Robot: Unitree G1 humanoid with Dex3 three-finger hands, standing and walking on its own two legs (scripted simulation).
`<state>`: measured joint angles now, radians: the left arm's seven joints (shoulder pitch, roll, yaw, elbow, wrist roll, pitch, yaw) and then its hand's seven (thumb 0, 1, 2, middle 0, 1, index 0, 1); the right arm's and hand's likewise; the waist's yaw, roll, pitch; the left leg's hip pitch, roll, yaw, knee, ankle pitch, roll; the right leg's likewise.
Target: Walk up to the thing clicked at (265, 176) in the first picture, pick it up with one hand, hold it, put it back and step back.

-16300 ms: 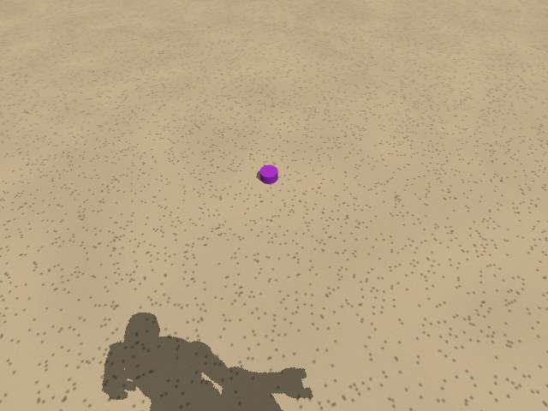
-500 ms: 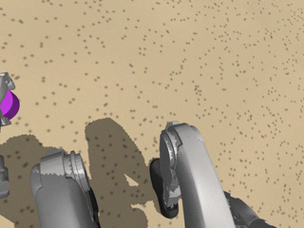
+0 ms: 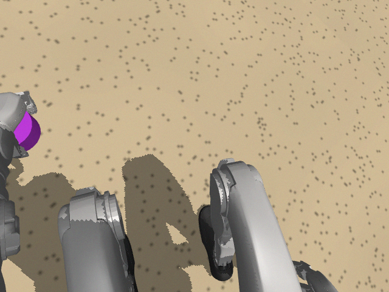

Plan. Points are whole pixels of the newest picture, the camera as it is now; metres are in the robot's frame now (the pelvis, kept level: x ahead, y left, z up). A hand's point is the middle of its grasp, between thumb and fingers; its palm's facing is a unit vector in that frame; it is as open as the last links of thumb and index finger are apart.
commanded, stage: lift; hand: left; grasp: from above
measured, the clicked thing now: (10, 129) +0.47 +0.32 -0.17
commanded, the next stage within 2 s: hold in 1.52 s
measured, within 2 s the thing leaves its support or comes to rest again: neither
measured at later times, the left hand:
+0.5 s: hand out of the picture +0.39 +0.31 -0.01, palm faces -0.45 -0.09 -0.89, open 10.9 cm
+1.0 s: hand out of the picture +0.34 +0.28 +0.21, palm faces -0.45 -0.12 -0.89, open 10.9 cm
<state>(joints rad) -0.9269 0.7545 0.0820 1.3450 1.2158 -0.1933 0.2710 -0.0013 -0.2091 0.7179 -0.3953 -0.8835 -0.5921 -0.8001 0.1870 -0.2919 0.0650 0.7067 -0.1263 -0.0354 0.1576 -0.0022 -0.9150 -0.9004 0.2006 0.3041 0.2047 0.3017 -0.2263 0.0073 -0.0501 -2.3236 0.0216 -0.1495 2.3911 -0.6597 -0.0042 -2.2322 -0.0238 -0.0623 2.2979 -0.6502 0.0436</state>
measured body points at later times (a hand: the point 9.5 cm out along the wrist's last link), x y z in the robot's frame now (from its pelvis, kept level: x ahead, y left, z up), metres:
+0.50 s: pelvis +0.00 +0.00 +0.10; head +0.19 +0.05 +0.50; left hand +0.41 +0.31 +0.04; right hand +0.13 -0.27 -0.02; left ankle +0.08 +0.13 -0.30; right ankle +0.11 -0.13 -0.30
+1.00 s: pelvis +0.02 +0.00 +0.29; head +0.12 +0.02 +0.73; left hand +0.36 +0.28 +0.26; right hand +0.17 -0.24 +0.17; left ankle +0.08 +0.13 -0.30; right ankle +0.11 -0.13 -0.30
